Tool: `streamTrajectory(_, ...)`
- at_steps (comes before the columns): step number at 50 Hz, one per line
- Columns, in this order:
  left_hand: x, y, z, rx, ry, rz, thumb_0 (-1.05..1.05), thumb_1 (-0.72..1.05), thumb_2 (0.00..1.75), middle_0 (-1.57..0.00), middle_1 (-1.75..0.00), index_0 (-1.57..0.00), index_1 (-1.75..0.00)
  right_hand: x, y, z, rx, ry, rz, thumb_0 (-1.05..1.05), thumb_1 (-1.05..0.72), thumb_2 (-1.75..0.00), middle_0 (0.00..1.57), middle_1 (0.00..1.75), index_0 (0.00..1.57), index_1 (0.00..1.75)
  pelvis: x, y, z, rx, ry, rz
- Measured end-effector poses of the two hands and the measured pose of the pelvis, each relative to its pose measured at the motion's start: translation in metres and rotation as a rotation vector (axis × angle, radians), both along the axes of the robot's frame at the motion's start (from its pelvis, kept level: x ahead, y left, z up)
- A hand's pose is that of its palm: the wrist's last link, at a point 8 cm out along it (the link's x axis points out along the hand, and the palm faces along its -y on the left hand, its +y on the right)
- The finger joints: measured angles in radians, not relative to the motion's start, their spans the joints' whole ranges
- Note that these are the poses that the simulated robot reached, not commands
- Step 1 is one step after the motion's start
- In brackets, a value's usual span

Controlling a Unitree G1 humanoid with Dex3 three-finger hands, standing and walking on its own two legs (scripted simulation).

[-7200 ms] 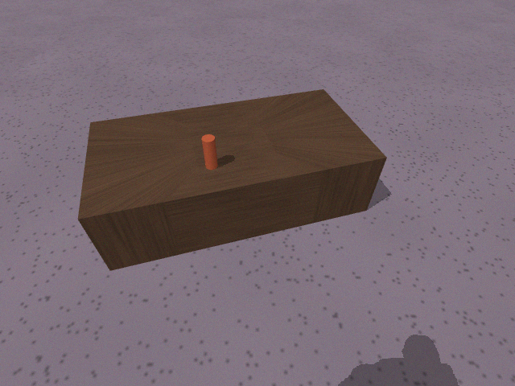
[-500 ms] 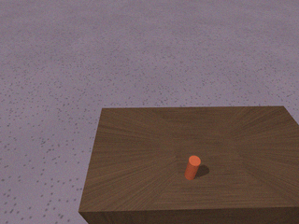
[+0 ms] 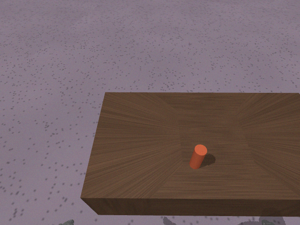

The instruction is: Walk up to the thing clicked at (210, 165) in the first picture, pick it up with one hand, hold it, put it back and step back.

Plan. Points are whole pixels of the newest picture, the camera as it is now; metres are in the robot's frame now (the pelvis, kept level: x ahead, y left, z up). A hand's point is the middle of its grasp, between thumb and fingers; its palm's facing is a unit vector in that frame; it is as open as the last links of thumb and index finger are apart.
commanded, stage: go down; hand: right
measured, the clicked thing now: (197, 157) +0.50 -0.20 -0.33
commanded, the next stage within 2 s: none
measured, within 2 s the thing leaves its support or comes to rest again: neither
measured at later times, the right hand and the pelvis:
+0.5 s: hand out of the picture +0.15 -0.26 -0.13, palm faces +0.07 +0.94 -0.33, open 17.5 cm; pelvis +0.01 +0.00 -0.03, yaw -1 degrees
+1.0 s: hand out of the picture +0.14 -0.27 -0.12, palm faces +0.08 +0.94 -0.32, open 17.5 cm; pelvis +0.00 +0.00 -0.04, yaw -2 degrees
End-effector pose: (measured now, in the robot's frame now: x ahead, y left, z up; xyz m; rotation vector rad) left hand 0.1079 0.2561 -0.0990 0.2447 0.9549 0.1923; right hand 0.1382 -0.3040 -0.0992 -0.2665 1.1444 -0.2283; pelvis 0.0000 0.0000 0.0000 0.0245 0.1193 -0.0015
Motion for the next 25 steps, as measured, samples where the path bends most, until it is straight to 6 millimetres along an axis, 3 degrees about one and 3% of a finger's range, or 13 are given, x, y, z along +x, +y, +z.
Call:
streamTrajectory(13,0.033,-0.002,0.000,0.045,-0.121,-0.019,0.01,0.90,0.90,-0.20,-0.30,-0.20,-0.30,0.005,-0.003,0.001,-0.007,-0.044,0.002,-0.01,0.51,-0.02,0.06,0.04,0.05,0.05,0.007,-0.001,-0.016,0.017,0.033,-0.017)
streamTrajectory(25,0.042,-0.006,-0.007,0.053,-0.183,-0.025,0.01,0.91,0.90,-0.20,-0.30,-0.20,-0.30,-0.001,-0.004,0.003,-0.010,-0.047,-0.010,-0.01,0.55,-0.01,0.06,0.04,0.05,0.05,0.007,0.002,-0.029,0.026,0.068,-0.026)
